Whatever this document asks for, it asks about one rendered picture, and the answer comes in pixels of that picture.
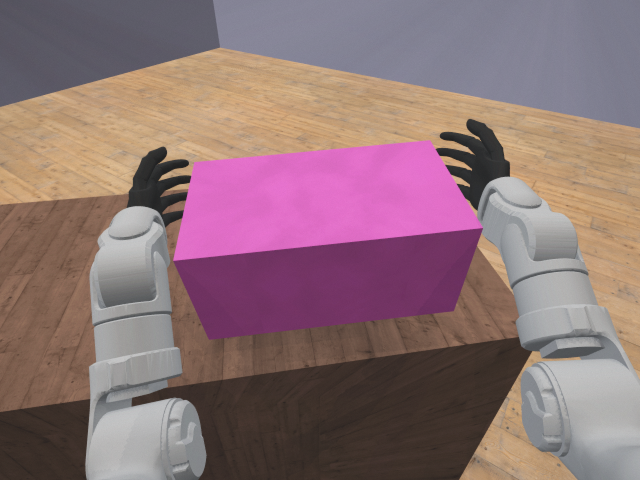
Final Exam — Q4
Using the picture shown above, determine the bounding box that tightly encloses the robot left hand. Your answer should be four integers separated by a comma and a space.
127, 147, 191, 228

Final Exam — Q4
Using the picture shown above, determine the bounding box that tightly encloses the robot right upper arm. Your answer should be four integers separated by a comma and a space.
521, 359, 640, 480

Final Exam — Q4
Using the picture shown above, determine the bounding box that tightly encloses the pedestal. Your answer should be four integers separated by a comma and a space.
0, 189, 532, 480

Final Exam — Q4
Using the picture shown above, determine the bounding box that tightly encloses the carton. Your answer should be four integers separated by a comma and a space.
173, 140, 483, 340

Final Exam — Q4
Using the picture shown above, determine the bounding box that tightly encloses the robot left upper arm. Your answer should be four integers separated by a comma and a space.
88, 398, 206, 480

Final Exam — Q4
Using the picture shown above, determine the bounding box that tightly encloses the robot left forearm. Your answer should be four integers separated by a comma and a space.
85, 206, 183, 480

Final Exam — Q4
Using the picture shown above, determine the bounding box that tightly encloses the robot right hand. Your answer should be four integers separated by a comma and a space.
436, 119, 510, 211

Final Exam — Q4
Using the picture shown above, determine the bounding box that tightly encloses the robot right forearm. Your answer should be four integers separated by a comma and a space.
477, 177, 640, 385

